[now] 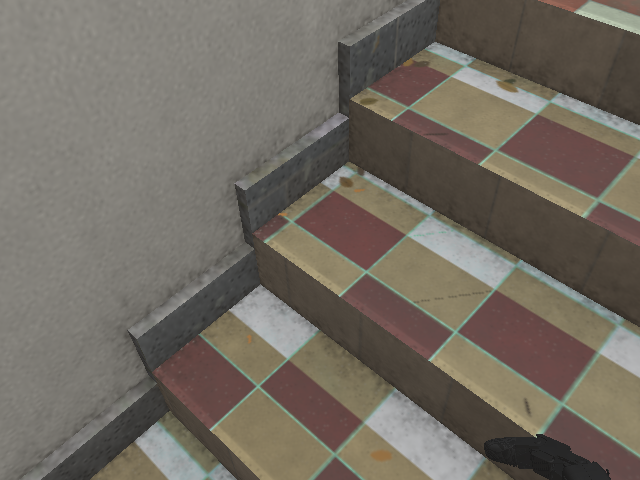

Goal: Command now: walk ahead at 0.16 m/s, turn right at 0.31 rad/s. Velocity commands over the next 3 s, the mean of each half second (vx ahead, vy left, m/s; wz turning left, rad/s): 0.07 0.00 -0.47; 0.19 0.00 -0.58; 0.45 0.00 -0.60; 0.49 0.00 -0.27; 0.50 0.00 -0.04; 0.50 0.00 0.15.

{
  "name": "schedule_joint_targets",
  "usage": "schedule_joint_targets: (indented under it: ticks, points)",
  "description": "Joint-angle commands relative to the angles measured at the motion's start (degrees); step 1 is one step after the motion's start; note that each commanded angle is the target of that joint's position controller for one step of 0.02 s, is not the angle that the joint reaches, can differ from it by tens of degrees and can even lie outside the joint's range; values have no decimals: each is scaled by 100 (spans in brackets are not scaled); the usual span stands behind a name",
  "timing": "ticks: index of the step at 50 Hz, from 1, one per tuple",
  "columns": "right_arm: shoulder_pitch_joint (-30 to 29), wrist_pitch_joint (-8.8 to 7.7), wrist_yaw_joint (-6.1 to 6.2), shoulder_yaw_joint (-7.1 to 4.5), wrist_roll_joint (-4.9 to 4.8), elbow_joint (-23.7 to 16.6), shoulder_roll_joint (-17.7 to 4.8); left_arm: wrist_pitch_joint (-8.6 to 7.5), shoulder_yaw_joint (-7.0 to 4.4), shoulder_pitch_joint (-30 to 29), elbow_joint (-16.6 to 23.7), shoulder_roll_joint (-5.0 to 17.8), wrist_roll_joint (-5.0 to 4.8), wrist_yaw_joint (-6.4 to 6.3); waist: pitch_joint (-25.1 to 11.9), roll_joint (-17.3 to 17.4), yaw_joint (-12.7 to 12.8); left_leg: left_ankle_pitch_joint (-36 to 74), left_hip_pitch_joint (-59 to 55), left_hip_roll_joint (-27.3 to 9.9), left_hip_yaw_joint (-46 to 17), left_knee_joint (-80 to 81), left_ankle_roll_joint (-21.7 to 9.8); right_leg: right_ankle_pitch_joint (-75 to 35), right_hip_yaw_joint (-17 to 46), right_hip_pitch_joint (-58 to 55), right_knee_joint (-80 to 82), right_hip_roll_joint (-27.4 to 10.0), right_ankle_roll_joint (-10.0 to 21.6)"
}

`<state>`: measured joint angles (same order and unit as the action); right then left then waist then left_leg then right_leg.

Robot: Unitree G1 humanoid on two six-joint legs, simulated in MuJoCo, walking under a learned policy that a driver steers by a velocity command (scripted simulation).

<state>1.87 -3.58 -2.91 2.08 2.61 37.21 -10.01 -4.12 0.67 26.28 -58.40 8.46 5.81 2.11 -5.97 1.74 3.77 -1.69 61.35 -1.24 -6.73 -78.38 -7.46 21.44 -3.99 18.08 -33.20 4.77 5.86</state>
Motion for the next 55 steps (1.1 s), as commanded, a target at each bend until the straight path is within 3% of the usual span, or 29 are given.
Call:
schedule_joint_targets:
  ticks: [1, 4, 6, 7, 8, 9, 10, 11, 12, 14, 18, 21, 25, 27, 28, 29, 30, 31, 35, 38, 46, 47, 48, 49, 51, 52, 53, 54, 55]
  points:
    - [-199, 58, -90, -93, 54, -340, -381, -408, -95, -1028, 913, 807, -284, 60, -115, -783, -618, -51, -2932, 110, 1116, 1129, 556, -4469, 701, 1771, 1362, -782, 110]
    - [-27, 223, 64, -215, -46, -335, -583, -449, -337, -782, 1088, 1306, -343, 60, -2, -687, -655, -25, -3592, 473, 982, 3334, 701, -5786, 1032, 642, 224, -932, -60]
    - [1157, 249, 354, -437, -181, 66, -979, -284, -474, -1279, 1346, 1432, -416, 145, -10, -595, -1280, 963, -4448, 624, 905, 5472, 667, -6215, 1375, -16, -841, -1009, -172]
    - [2167, 183, 529, -543, -163, 456, -1047, -272, -421, -722, 1211, 1010, -293, 288, -427, -203, -1387, 2053, -5800, -42, 456, 5767, 152, -5533, 1276, 489, -2328, -828, -503]
    - [3055, 95, 702, -645, 140, 538, -1124, -288, -195, 216, 1157, 46, -366, 415, -2127, 1210, -1034, 7028, -8130, -1604, -459, 4191, -1545, -394, 812, 1930, -5371, -132, -932]
    - [2841, -10, 552, -763, 348, 426, -1398, -240, -212, 1148, 1071, 65, -357, 417, -2782, 1238, -650, 6952, -8352, -2930, -2670, 4816, -2614, 1355, 1673, 2920, -7280, 183, -884]
    - [1800, -54, 465, -826, 459, 390, -1377, -55, -358, 232, 1388, 401, -519, 370, -1060, 495, -607, 4541, -7018, -2676, -2449, 5175, -2146, 762, 1675, 4129, -8586, 202, -918]
    - [884, -80, 313, -621, 199, 294, -856, 169, -378, -466, 1504, 512, -529, 271, -596, 272, -476, 3137, -5673, -2244, -1469, 5477, -1737, 117, 1448, 4463, -8952, 36, -736]
    - [138, -136, 181, -373, 9, 92, -354, 259, -474, -506, 1514, 771, -347, 182, -775, -48, -114, 2626, -4957, -1973, -880, 5760, -1471, -182, 1438, 4010, -8365, -265, -679]
    - [-387, -123, 97, -261, 26, 191, -113, 272, -279, -537, 1604, 233, -276, 187, -640, 102, 379, 1780, -3691, -1390, 75, 6063, -1090, 104, 1114, 3194, -8159, -625, -622]
    - [-541, -173, 244, -325, 46, -183, -645, 240, -290, -953, 1614, 704, -557, 243, -946, 97, 29, 1446, -3614, -1115, 807, 6102, -667, -57, 748, 2617, -8429, -661, -1167]
    - [-1377, -306, 182, -283, -133, -664, -795, 190, -378, -783, 1542, 798, -411, 362, -618, -71, 387, 2102, -3242, -789, 1718, 5890, -79, -875, 384, 687, -4355, -1177, -1578]
    - [660, 144, 138, -825, -200, 50, -1655, 138, -343, -915, 1759, 576, -434, 310, -341, 311, -604, 1983, -5785, -2258, 114, 5484, -1031, -690, 111, 695, -97, -893, -1415]
    - [1678, 347, 36, -737, -191, 468, -1091, 14, -441, -960, 2008, 805, -532, -125, -443, 188, -806, 647, -6125, -2461, -250, 5140, -634, -2000, 330, 422, 645, -789, -798]
    - [1573, 265, 183, -587, -123, 156, -401, -110, -540, -1405, 2252, 1169, -487, -352, -980, -757, -1150, -605, -5721, -1468, 878, 4094, 185, -4172, 1246, -91, 450, -1511, 361]
    - [655, 139, 316, -517, -197, -306, -205, -168, -659, -1611, 2243, 1546, -526, -341, -618, -1340, -906, -1843, -4057, -144, 1729, 3500, 849, -4467, 2239, -624, 957, -2089, 1502]
    - [-94, 63, 483, -611, -232, -552, -537, -185, -841, -948, 2132, 1866, -376, -228, -228, -1392, -184, -2554, -2702, 455, 1583, 3009, 1229, -3844, 2845, -1322, 1305, -2365, 1932]
    - [-766, 91, 538, -727, -315, -704, -762, -221, -873, -300, 1905, 1625, -168, -70, 12, -1797, 324, -3237, -1911, 433, 1017, 1069, 1293, -3668, 3330, -1490, 1453, -2688, 1991]
    - [-671, -41, 556, -504, 73, -669, -260, 74, -588, -466, 1477, 917, -330, 119, 391, -839, -5, -2738, -272, 226, 269, -2406, 396, -601, 2916, -1271, 1515, -2182, 1053]
    - [-580, -152, 315, -241, -53, -651, -43, 232, -373, -100, 1194, 615, -179, -1, 445, -706, 168, -2755, 832, 160, 440, -2947, 114, 451, 3028, -1616, 1696, -1994, 987]
    - [-368, 1, 219, 150, 271, -708, -236, -181, -422, -992, 1360, 1268, -205, -128, 93, -452, -335, -1962, -793, -595, 462, -791, 94, -63, 2514, 514, 1664, -1538, 473]
    - [-524, 95, 157, 126, 322, -742, -366, -159, -473, -1417, 1547, 1511, -348, -68, 108, -332, -517, -2701, -2044, -575, 862, 553, 331, 264, 2474, 1516, 2044, -1473, 529]
    - [-35, 69, 179, -23, 126, -490, -664, -163, -503, -1637, 1808, 1400, -360, -129, -210, -159, -437, -1562, -3243, -279, 883, 1106, 446, -1004, 2053, 1473, 1772, -972, 355]
    - [328, 73, 188, -144, 145, -213, -727, -155, -557, -1855, 1977, 1560, -506, -199, -169, -640, -697, -1258, -3608, -255, 945, 2986, 765, -2628, 2149, 772, 1214, -997, 422]
    - [1453, 57, 188, -359, -276, 569, -839, 8, -628, -1405, 1891, 1492, -412, -18, 60, -375, -908, 874, -4925, -38, 944, 6644, 905, -3557, 2318, -511, -255, -908, 552]
    - [1935, -76, 135, -434, -270, 713, -863, 149, -595, -129, 1544, 1002, -151, 214, -553, -207, -545, 1496, -6300, -563, 549, 6012, 591, -3753, 2127, -158, -1447, -670, 392]
    - [2393, -248, 58, -653, -149, 782, -1761, 137, -380, 1688, 1461, -304, -266, 323, -1995, 1710, 620, 7851, -8061, -2177, -372, 4011, -1279, -316, 1473, 1325, -3323, -133, 156]
    - [3276, -251, -171, -739, 131, 928, -1677, 74, -337, 1084, 1602, -87, -407, 393, -1718, 2150, -262, 9126, -8083, -3111, -1368, 3893, -2151, 1449, 1221, 3366, -7207, 544, -56]
    - [3837, -45, -255, -778, 293, 1309, -1696, 119, -469, -321, 1951, 260, -379, 466, -577, 1538, -974, 4814, -7400, -3443, -2600, 5235, -2036, 1050, 1359, 5414, -10163, 535, 165]
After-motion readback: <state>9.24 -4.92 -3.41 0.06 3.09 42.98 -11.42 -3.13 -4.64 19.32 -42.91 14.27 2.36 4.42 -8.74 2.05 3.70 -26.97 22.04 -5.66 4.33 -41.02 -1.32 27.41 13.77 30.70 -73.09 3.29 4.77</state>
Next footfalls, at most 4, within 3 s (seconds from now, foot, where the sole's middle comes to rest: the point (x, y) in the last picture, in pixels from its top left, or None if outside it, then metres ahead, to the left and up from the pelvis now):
0.14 left None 0.24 0.12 -0.76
0.52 right None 0.07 -0.10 -0.76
1.04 left None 0.30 0.17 -0.76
1.42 right None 0.34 -0.12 -0.59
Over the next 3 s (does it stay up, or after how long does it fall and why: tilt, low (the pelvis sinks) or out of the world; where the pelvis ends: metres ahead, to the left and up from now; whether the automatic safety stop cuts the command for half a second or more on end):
stays up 0.84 -0.69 0.53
